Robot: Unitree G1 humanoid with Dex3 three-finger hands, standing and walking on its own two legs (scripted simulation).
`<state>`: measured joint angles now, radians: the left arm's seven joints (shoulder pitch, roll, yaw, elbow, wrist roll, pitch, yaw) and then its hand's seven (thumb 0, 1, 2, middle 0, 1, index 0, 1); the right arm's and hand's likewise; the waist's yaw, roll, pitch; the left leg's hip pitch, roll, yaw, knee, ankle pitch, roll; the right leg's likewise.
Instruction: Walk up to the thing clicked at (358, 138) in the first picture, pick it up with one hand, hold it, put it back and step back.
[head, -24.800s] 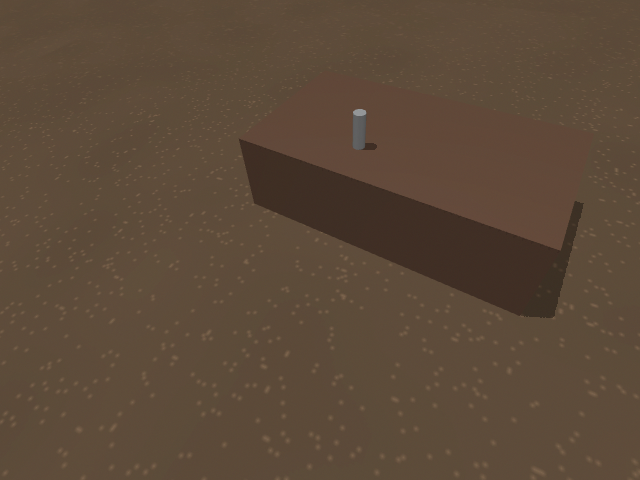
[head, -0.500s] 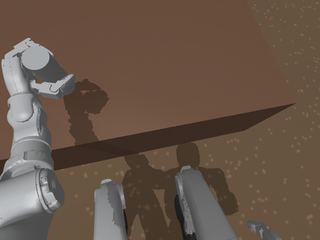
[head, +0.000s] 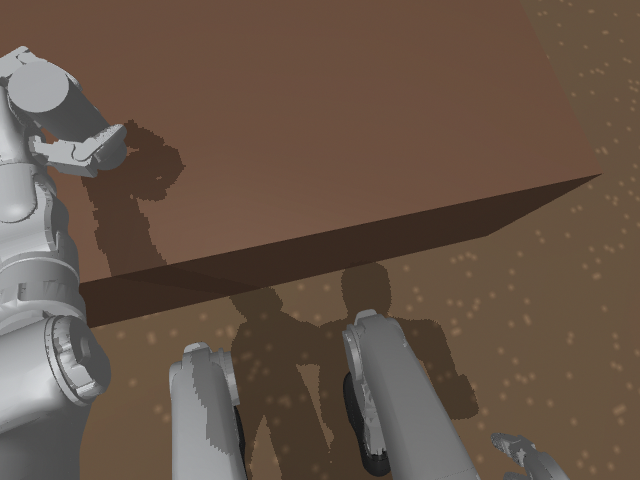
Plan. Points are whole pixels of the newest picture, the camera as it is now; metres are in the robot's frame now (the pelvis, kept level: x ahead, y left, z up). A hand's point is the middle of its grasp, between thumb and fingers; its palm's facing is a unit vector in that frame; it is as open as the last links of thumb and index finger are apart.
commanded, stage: lower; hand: left
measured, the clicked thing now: (78, 124) +0.53 +0.21 +0.00
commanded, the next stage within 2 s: loosen in 0.74 s
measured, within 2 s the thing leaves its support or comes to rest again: rests again in 0.78 s
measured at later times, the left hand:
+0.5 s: hand (91, 133) +0.56 +0.22 -0.05, palm faces +0.16 -0.98 -0.07, open 8.3 cm
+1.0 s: hand (94, 137) +0.56 +0.22 -0.06, palm faces +0.16 -0.99 -0.04, open 8.3 cm
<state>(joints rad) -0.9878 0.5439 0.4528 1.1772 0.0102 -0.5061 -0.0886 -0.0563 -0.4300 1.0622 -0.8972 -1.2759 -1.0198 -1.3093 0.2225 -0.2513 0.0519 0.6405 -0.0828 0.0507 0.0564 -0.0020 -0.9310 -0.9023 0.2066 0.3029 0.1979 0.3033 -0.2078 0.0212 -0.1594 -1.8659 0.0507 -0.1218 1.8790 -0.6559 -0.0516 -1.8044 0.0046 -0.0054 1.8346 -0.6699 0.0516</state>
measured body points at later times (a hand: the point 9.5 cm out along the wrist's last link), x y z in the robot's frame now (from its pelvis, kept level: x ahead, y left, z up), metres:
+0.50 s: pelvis -0.01 +0.00 -0.06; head +0.21 +0.04 +0.33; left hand +0.54 +0.27 -0.04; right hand +0.02 -0.27 -0.18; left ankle +0.06 +0.14 -0.46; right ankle +0.07 -0.14 -0.46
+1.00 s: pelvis -0.02 +0.00 -0.08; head +0.21 +0.05 +0.31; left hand +0.54 +0.27 -0.06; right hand +0.02 -0.27 -0.19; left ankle +0.06 +0.14 -0.46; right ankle +0.07 -0.14 -0.46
